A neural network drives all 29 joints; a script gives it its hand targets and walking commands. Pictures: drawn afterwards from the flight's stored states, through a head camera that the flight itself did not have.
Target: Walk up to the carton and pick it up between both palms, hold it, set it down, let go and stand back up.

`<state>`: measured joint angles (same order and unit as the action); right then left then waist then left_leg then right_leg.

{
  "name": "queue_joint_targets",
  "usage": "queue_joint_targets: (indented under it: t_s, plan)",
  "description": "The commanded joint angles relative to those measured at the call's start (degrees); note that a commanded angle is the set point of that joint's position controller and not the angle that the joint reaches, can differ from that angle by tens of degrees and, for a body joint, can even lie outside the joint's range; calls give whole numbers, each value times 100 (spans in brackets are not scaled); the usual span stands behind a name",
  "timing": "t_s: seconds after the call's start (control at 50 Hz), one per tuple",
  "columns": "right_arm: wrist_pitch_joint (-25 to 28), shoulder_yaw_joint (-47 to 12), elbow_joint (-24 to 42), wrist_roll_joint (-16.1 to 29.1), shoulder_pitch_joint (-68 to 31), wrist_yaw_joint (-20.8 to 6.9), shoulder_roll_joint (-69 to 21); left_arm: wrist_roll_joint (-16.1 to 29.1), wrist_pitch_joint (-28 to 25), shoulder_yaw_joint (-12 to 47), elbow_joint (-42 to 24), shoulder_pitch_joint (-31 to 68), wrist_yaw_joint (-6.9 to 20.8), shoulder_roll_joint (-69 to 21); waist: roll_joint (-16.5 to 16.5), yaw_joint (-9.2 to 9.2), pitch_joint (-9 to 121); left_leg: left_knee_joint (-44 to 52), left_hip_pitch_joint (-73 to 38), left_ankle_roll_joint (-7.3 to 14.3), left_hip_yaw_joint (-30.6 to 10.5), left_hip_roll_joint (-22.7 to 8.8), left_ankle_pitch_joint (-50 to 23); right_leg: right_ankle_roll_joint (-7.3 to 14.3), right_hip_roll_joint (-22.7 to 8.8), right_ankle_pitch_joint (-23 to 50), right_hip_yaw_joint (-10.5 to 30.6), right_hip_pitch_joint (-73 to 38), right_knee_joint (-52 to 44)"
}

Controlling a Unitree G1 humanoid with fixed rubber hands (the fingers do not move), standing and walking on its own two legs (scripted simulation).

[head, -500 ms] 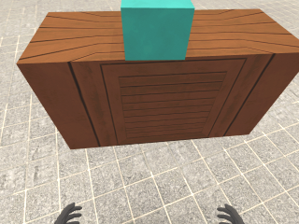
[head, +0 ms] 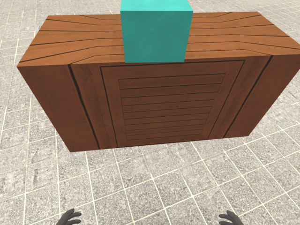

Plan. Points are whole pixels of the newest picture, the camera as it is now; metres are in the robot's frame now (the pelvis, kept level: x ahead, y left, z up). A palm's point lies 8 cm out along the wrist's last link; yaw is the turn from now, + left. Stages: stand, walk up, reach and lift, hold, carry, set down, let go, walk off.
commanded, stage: stand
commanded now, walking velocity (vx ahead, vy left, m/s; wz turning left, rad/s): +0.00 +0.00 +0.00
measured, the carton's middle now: (153, 24) +0.93 -0.01 +0.11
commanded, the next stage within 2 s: walk up in 0.22 s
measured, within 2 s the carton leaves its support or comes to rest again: neither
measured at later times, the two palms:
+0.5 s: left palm out of the picture +0.10 +0.25 -0.10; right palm out of the picture +0.09 -0.25 -0.10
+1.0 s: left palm out of the picture +0.07 +0.22 -0.13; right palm (233, 177) +0.28 -0.27 -0.10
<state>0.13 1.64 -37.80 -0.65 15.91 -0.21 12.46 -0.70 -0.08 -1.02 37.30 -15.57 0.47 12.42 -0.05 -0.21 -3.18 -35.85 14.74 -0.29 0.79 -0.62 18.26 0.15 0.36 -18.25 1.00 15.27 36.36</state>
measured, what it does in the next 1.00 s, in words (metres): walks ahead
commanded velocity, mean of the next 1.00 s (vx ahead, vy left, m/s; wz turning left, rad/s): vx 0.00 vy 0.00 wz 0.00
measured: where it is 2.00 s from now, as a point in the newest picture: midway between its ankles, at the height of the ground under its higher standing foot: (160, 192)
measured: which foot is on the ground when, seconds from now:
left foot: down 0.00-0.66, up 0.68-1.00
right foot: down 0.00-1.00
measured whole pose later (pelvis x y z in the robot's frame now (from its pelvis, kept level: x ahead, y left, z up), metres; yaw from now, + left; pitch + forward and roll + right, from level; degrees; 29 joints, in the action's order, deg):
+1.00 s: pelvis +0.12 -0.04 -0.01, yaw +8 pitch -5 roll -2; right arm 0.9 3.5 -35.3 -2.0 16.8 -1.7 13.3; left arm -2.8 -1.8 -1.9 42.5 -28.0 0.0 16.1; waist -0.8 3.8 -6.1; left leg -45.5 29.1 1.2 1.3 -2.5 15.7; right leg 2.1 0.0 -27.3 -10.6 3.8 36.2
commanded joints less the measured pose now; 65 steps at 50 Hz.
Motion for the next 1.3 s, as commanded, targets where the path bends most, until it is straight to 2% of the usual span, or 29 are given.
queue_joint_targets:
  t_s: [0.0, 0.38, 0.4, 0.42, 0.44, 0.46, 0.48, 0.54, 0.56, 0.6, 0.62, 0.64, 0.66, 0.68, 0.72, 0.76, 0.86, 0.9, 0.94, 0.96, 1.0, 1.02, 1.04, 1.06, 1.08, 1.12, 1.18, 1.22, 1.28]
  plan:
    - [139, 200, 558, 6, -52, 30, 805, 3, -155, -241, -538, 61, -30, 801, -14, 19, 231, 857, 39, 224, -510, -431, -562, 178, -465, 677, 541, 92, -900]
    - [132, 168, 439, 18, 49, 38, 845, 5, -141, -218, -391, -24, -39, 833, 17, 8, 195, 958, 54, 228, -513, -448, -379, 160, -452, 555, 573, 107, -949]
    - [185, 382, 343, -198, 850, -14, 941, -244, -149, -402, -364, -376, 67, 978, 110, -85, 721, 895, -262, 534, -979, -422, 2357, 349, -280, -2127, 406, 107, -428]
    - [197, 456, 267, -239, 1041, -21, 1162, -310, -132, -417, -444, -276, 114, 910, -118, -164, 152, 1318, -185, 773, -1679, -769, 3161, 322, -188, -2457, 285, 915, -65]
    - [198, 528, 179, -239, 1139, -10, 1382, -309, -137, -380, -553, -195, 164, 721, -577, -215, -244, 1919, -326, 1092, -2504, -1309, 3629, 193, -60, -1952, -127, 1608, 493]
    - [200, 572, 136, -257, 1075, 33, 1538, -288, -150, -363, -630, -126, 203, 602, -844, -275, -583, 2342, -400, 1455, -3215, -1854, 3731, 99, -107, -1265, -343, 2100, 1069]
    - [225, 582, 125, -294, 1028, 78, 1554, -284, -178, -373, -730, -1, 226, 656, -758, -346, -803, 2459, -474, 1653, -3499, -2074, 3406, 77, -365, -1144, -157, 2464, 1273]
    - [279, 530, 66, -348, 904, 118, 1442, -230, -262, -415, -878, 17, 261, 691, -691, -282, -679, 2322, -206, 1525, -3077, -1888, 2816, 99, -592, -1208, 39, 2119, 1041]
    - [275, 530, 96, -328, 622, 98, 1443, -199, -288, -443, -853, -229, 278, 654, -878, -79, -589, 2163, 304, 1368, -2704, -1714, 2716, 144, -593, -1080, 57, 1430, 751]
    - [223, 454, 233, -247, -159, 18, 1274, -144, -362, -529, -517, -1346, 268, 637, -898, 614, -340, 1229, 1984, 827, -1423, -962, 2526, 303, -269, -106, -247, -985, -252]
    - [183, 288, 285, -238, -157, -19, 832, -188, -402, -637, -216, -2029, 202, 893, -67, 898, -121, -121, 2738, 485, -672, -275, 2535, 303, -140, -312, -107, -2089, -624]
    - [203, 52, 523, -176, 0, -43, 203, -306, -431, -771, -91, -2565, 111, 1575, 1619, 1126, 128, -2432, 3398, 90, 119, 478, 2023, 662, -1526, -2451, 2280, -2306, -1789]
    - [157, 171, 562, -178, 201, 1, 513, -351, -367, -751, -194, -2078, -2, 1842, 1109, 748, -379, -3012, 3492, 93, -502, 312, 1864, 1099, -2453, -3588, 3968, -1363, -2742]
    - [98, 258, 521, -225, 401, -1, 795, -306, -339, -720, -235, -1653, -68, 1744, 575, 506, -858, -3352, 3383, 89, -676, 13, 1504, 1307, -2640, -3726, 4051, -863, -2851]
    - [87, 301, 450, -225, 514, -36, 933, -281, -373, -578, -242, -1366, -119, 1488, 359, 372, -1149, -3549, 3440, 47, -655, -178, 737, 1321, -2382, -2111, 3004, -807, -2525]
    - [139, 335, 446, -227, 624, -80, 880, -255, -384, -470, -200, -1052, -118, 1352, 501, 241, -1101, -3130, 2907, 23, -661, -317, 452, 1220, -2154, -1025, 2024, -379, -2416]
    - [176, 293, 702, -122, 188, -147, 626, -235, -371, -377, 24, -976, -104, 1341, 828, 262, -1107, -1697, 2158, 36, -194, -330, 2, 1236, -1806, 1175, 697, -191, -2117]
    - [202, 295, 769, -105, 99, -146, 549, -202, -329, -364, 30, -995, -85, 1380, 942, 259, -904, -1069, 1488, 127, 68, -213, -242, 1108, -1595, 1580, 208, -67, -1839]
    - [209, 358, 783, -141, 209, -113, 551, -185, -274, -366, 23, -1055, -68, 1465, 846, 202, -621, -755, 587, 230, 264, -50, -506, 1026, -1532, 1259, 29, 250, -1507]
    - [220, 404, 753, -161, 375, -82, 606, -173, -242, -344, 9, -1051, -60, 1453, 642, 105, -527, -602, 115, 294, 320, 34, -658, 960, -1491, 983, -27, 471, -1272]
    - [269, 534, 543, -221, 1315, 24, 842, -176, -188, -232, -58, -1015, -10, 1313, 51, -384, -66, -186, -1318, 440, 342, 296, -677, 753, -1181, 1116, -449, 965, 180]
    - [294, 609, 455, -283, 1870, 94, 1095, -182, -173, -149, -112, -1233, 24, 1091, -569, -639, 445, 102, -2031, 694, -533, -220, -90, 499, -822, 997, -856, 1232, 1727]
    - [292, 722, 561, -379, 2123, 181, 1711, -163, -131, -116, -320, -1636, 74, 872, -1709, -700, 958, 1171, -2420, 1481, -3648, -2002, 1615, 125, -103, -681, -991, 2023, 3644]
    - [196, 755, 542, -179, 1925, 274, 1854, -186, 57, -288, -353, -1526, 75, 1363, -1184, -671, 876, 2139, -1873, 2069, -5162, -2514, 3259, 99, -122, -1734, -313, 2195, 4221]
    - [152, 699, 618, -96, 1510, 334, 1742, -245, 181, -375, -423, -1184, 94, 1550, -790, -510, 376, 2389, -1360, 1975, -5162, -2474, 3876, 99, -343, -1504, -26, 2385, 4544]
    - [207, 575, 721, -156, 934, 375, 1517, -231, 208, -367, -511, -750, 134, 1374, -496, -355, -410, 2265, -439, 1671, -3880, -2176, 2888, 13, -527, -977, 69, 2565, 4667]
    - [363, 476, 664, -217, 244, 284, 1323, -196, 186, -378, -400, -1147, 215, 1152, -810, 56, -564, 2180, 768, 1479, -2554, -1731, 2067, -92, -677, -705, 289, 1806, 4035]
    - [441, 449, 570, -218, 121, 253, 1316, -152, 185, -382, -365, -1142, 280, 1033, -1016, 133, -480, 2151, 972, 1456, -2170, -1561, 1923, -123, -720, -545, 281, 1620, 3573]
    - [486, 479, 454, -263, 182, 240, 1414, -114, 146, -382, -432, -948, 348, 911, -1166, 60, -385, 1964, 923, 1445, -1772, -1510, 1948, -123, -856, -465, 126, 1577, 2470]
